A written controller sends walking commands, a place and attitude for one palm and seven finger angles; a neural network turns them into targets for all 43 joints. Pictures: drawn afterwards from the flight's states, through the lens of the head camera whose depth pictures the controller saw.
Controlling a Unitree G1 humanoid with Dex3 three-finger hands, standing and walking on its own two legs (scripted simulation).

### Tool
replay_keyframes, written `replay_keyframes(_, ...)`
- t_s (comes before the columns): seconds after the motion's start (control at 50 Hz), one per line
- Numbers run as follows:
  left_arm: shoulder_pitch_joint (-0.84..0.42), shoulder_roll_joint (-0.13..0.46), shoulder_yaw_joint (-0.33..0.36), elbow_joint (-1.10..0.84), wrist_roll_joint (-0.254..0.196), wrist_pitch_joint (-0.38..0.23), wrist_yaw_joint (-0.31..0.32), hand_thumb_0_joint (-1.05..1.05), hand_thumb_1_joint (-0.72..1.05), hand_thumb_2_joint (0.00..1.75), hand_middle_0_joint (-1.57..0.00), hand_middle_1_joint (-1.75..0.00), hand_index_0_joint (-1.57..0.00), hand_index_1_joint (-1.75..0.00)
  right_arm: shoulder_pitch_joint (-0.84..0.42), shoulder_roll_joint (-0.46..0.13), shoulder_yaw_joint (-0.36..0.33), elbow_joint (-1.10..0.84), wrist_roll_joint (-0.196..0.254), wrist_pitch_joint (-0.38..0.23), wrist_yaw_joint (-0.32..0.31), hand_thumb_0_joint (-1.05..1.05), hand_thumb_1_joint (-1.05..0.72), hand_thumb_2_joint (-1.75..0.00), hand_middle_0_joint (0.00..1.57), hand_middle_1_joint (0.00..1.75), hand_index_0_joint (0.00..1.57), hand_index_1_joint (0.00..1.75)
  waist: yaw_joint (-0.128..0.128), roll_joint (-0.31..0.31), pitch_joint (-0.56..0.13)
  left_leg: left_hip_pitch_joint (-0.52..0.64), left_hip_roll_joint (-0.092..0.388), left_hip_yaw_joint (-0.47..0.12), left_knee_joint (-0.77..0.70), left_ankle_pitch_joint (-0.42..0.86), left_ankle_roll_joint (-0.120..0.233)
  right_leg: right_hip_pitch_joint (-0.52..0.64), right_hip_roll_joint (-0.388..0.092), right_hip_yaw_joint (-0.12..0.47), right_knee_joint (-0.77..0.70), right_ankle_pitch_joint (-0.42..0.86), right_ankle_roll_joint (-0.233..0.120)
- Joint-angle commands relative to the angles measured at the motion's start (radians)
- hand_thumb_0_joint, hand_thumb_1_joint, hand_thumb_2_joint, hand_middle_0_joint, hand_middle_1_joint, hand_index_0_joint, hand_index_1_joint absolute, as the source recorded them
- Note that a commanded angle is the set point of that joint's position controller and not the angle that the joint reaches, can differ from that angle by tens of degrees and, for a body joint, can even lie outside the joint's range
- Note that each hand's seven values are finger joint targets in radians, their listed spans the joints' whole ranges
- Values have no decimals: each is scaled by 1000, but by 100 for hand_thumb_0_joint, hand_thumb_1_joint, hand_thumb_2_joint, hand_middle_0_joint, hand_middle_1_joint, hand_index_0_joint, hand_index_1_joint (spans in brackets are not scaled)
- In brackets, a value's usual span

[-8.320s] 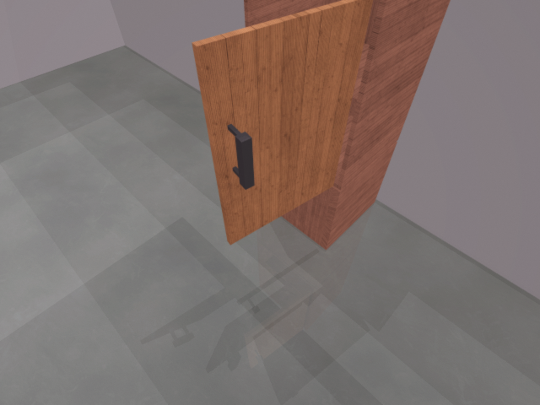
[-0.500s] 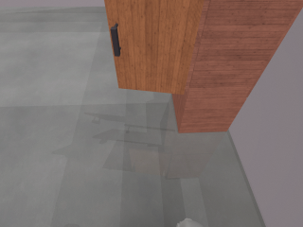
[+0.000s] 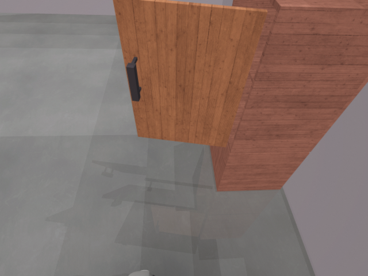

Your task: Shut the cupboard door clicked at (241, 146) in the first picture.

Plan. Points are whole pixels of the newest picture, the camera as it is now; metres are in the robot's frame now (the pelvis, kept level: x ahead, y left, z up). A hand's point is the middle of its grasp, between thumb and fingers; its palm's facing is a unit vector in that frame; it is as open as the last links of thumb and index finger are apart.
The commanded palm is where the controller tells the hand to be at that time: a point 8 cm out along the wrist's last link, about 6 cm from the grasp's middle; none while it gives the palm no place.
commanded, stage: take the last steps up to it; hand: left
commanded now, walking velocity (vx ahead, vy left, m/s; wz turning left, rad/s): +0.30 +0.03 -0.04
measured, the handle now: (135, 79) +0.70 +0.23 +0.00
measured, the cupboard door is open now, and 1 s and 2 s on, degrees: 80 80 80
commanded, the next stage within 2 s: come to a stop and stand still in 0.34 s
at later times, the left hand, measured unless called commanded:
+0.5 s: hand (126, 219) +0.28 +0.18 -0.16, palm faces -0.02 -0.97 -0.23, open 7.3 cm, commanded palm none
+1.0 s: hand (125, 227) +0.26 +0.18 -0.17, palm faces +0.01 -0.96 -0.28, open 7.4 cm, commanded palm none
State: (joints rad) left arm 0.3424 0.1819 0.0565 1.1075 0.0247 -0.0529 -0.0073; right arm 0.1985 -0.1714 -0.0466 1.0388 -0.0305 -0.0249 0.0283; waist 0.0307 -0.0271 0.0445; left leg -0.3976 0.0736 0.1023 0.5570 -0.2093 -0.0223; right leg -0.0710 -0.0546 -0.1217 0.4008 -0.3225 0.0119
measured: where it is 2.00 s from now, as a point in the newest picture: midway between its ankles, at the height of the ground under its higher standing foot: outside the picture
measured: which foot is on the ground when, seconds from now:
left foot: up 0.00-0.00, down 0.02-0.42, up 0.44-0.62, down 0.64-0.90, up 0.92-1.00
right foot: down 0.00-0.04, up 0.06-0.40, down 0.42-1.00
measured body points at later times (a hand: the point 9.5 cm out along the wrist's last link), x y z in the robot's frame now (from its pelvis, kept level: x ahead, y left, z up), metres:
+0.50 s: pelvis +0.18 +0.00 -0.01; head +0.20 -0.01 +0.44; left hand +0.28 +0.24 -0.15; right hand +0.12 -0.22 -0.18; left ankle +0.11 +0.12 -0.70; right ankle +0.21 -0.10 -0.74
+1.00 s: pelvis +0.21 -0.02 -0.01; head +0.25 -0.04 +0.44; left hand +0.26 +0.23 -0.15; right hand +0.30 -0.26 -0.16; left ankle +0.20 +0.12 -0.70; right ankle +0.18 -0.10 -0.74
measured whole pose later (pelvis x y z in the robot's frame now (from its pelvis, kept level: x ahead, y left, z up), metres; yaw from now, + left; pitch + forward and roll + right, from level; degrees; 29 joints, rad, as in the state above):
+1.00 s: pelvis +0.21 -0.02 -0.01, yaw -2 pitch +0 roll +1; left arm 0.22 0.19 0.03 1.01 0.02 0.01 0.03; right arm 0.11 -0.21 -0.06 1.00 -0.01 0.07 -0.03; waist 0.02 0.02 0.08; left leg -0.37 0.01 0.01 0.85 -0.48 -0.03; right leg -0.21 0.01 -0.05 0.55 -0.34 -0.06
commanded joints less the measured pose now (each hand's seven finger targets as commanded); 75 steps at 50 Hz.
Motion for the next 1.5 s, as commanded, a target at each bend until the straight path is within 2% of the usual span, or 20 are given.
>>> replay_keyframes(0.0,-1,65,19,-76,-11,-5,-1,0,90,90,-20,-30,-20,-30,292,-207,-47,26,-13,-42,-27,0,-90,-90,20,30,20,30,-140,257,-83,513,206,-299,-193,-77,123,-429,-23,-22,386,-30,-45)
replay_keyframes(0.02,-51,47,6,-120,-11,-10,-2,0,90,90,-20,-30,-20,-30,383,-258,-55,36,-12,-32,-42,0,-90,-90,20,30,20,30,-165,296,-110,556,356,-514,-306,-79,220,-562,43,-6,648,-262,-30)
replay_keyframes(0.16,-74,16,2,-91,-1,18,-13,0,90,90,-20,-30,-20,-30,160,-108,-8,-4,3,-56,-56,0,-90,-90,20,30,20,30,-35,134,-17,253,223,-159,-358,158,180,-478,-76,79,614,-6,-19)
replay_keyframes(0.34,-79,51,10,-98,2,24,-10,0,90,90,-20,-30,-20,-30,139,-119,-11,17,4,-21,-45,0,-90,-90,20,30,20,30,7,84,7,121,135,-59,-223,-46,125,-104,8,-3,140,111,-20)
replay_keyframes(0.36,-32,92,18,-86,3,18,-4,0,90,90,-20,-30,-20,-30,136,-88,-4,16,10,-21,-42,0,-90,-90,20,30,20,30,31,9,16,32,71,-25,-123,-106,90,3,-27,68,68,106,-40)
replay_keyframes(0.4,119,232,45,-47,-5,7,6,0,90,90,-20,-30,-20,-30,148,-53,2,-16,14,-20,-31,0,-90,-90,20,30,20,30,73,-252,-54,-187,-72,79,281,-414,14,193,-363,484,-131,149,-218)
replay_keyframes(0.42,105,213,42,-50,-8,0,16,0,90,90,-20,-30,-20,-30,106,-75,-2,-17,16,-14,-38,0,-90,-90,20,30,20,30,79,-254,-61,-183,-33,-27,430,-439,16,119,-381,531,-167,153,-263)
replay_keyframes(0.52,-125,127,8,-104,-5,10,44,0,90,90,-20,-30,-20,-30,157,10,22,35,28,24,-49,0,-90,-90,20,30,20,30,-44,-100,-76,61,-26,-46,180,-210,-24,-86,-237,155,-35,799,-199)
replay_keyframes(0.58,-134,130,13,-98,-16,32,50,0,90,90,-20,-30,-20,-30,206,-13,11,53,23,39,-51,0,-90,-90,20,30,20,30,-63,-63,-83,212,-41,-21,-96,77,-26,-142,-181,118,67,608,-123)
replay_keyframes(0.64,-79,77,6,-122,-21,65,53,0,90,90,-20,-30,-20,-30,132,-154,-16,-13,8,39,-59,0,-90,-90,20,30,20,30,-21,186,-73,150,212,-226,-169,520,123,-165,-22,37,205,58,-14)
replay_keyframes(0.76,-97,77,10,-138,-20,81,42,0,90,90,-20,-30,-20,-30,57,-179,-29,-51,-1,40,-82,0,-90,-90,20,30,20,30,-36,200,-97,339,246,-237,-109,878,221,-308,36,98,398,-222,-18)
replay_keyframes(0.84,-17,121,18,-135,-10,65,42,0,90,90,-20,-30,-20,-30,6,-177,-42,-83,20,50,-73,0,-90,-90,20,30,20,30,-9,60,-149,235,123,-143,18,488,100,-84,-13,158,25,335,-28)
replay_keyframes(0.88,-45,200,18,-140,-3,53,42,0,90,90,-20,-30,-20,-30,-9,-98,-29,-104,29,65,-53,0,-90,-90,20,30,20,30,-19,-174,-56,65,-76,-42,203,-277,-8,-112,-295,371,-61,716,-173)
replay_keyframes(0.96,-66,153,7,-128,-8,41,52,0,90,90,-20,-30,-20,-30,-52,-92,-22,-77,25,82,-54,0,-90,-90,20,30,20,30,-16,-123,-57,-39,-69,-131,422,-302,-17,-14,-238,313,-5,923,-199)
replay_keyframes(1.08,-25,188,19,-116,-3,36,54,0,90,90,-20,-30,-20,-30,-79,-81,-10,-84,27,67,-44,0,-90,-90,20,30,20,30,18,-92,-71,5,-75,-101,178,-261,-30,72,-247,326,-12,818,-211)
replay_keyframes(1.18,-88,173,12,-104,-14,39,46,0,90,90,-20,-30,-20,-30,34,-77,-2,-38,25,44,-48,0,-90,-90,20,30,20,30,-35,-100,-69,268,-68,-74,-188,17,-11,-86,-169,266,19,543,-118)
replay_keyframes(1.2,28,128,-8,-88,-4,7,88,0,90,90,-20,-30,-20,-30,-15,-138,-10,-107,17,17,-47,0,-90,-90,20,30,20,30,-14,140,-126,254,-20,-57,-50,74,4,-22,-144,304,115,825,-72)
replay_keyframes(1.24,-25,171,-1,-141,-4,12,81,0,90,90,-20,-30,-20,-30,37,-93,5,-142,23,24,-44,0,-90,-90,20,30,20,30,-34,31,-153,170,-4,-73,-47,-98,28,-55,-164,298,74,494,-101)
replay_keyframes(1.3,-56,126,-25,-150,-4,36,65,0,90,90,-20,-30,-20,-30,64,-112,14,-133,16,7,-46,0,-90,-90,20,30,20,30,-33,183,-50,184,57,-169,-119,268,65,-143,-34,156,138,217,-62)
replay_keyframes(1.48,-26,105,-46,-138,-1,58,38,0,90,90,-20,-30,-20,-30,69,-149,24,-136,10,1,-44,0,-90,-90,20,30,20,30,-10,75,75,28,48,-236,-331,-275,90,-157,-2,143,90,32,-47)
